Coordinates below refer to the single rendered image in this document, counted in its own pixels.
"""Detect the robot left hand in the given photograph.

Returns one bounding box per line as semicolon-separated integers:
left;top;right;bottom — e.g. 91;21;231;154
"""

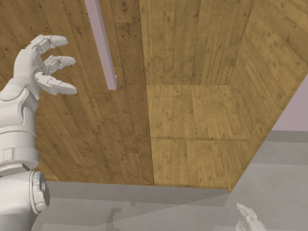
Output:
13;35;77;95

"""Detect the left robot upper arm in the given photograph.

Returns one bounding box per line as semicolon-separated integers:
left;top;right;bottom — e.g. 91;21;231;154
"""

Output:
0;170;50;231

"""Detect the handle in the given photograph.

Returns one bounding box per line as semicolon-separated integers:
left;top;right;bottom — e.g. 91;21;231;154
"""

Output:
84;0;117;90

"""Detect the robot right hand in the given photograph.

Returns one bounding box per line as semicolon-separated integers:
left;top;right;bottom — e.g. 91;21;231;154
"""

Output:
235;203;267;231

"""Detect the wardrobe door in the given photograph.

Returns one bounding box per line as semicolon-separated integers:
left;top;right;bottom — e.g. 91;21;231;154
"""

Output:
37;159;55;176
0;0;155;186

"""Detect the robot left forearm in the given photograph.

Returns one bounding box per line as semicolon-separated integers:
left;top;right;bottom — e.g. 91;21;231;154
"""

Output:
0;77;40;178

